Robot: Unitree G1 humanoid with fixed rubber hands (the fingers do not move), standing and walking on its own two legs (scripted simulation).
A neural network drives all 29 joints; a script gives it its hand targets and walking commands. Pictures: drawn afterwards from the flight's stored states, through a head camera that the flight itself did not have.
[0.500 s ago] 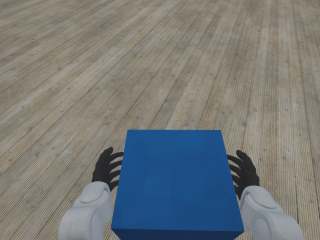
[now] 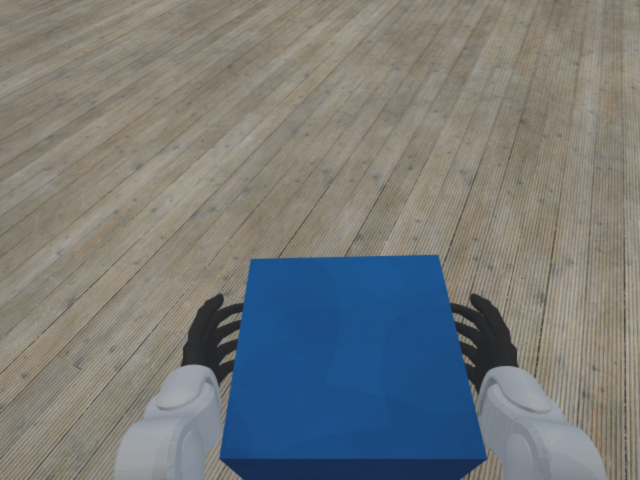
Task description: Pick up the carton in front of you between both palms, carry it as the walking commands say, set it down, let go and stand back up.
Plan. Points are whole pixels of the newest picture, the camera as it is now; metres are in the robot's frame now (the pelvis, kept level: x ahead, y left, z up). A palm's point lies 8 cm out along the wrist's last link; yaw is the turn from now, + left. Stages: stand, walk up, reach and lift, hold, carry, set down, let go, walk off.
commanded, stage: carry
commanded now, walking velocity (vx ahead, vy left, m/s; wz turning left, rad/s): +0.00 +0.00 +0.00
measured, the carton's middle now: (346, 386) +0.24 +0.00 +0.01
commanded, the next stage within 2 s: hold in 1.72 s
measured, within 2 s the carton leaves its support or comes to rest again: neither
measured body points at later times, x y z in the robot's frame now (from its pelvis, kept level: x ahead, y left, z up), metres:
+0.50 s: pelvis +0.07 +0.02 -0.01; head +0.06 +0.02 +0.44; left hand +0.31 +0.17 +0.08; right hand +0.31 -0.13 +0.08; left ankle -0.02 +0.13 -0.74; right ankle +0.04 -0.09 -0.74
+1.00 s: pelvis +0.03 +0.02 +0.00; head +0.01 +0.02 +0.45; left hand +0.30 +0.17 +0.05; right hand +0.30 -0.13 +0.04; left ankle -0.02 +0.13 -0.74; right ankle +0.04 -0.09 -0.74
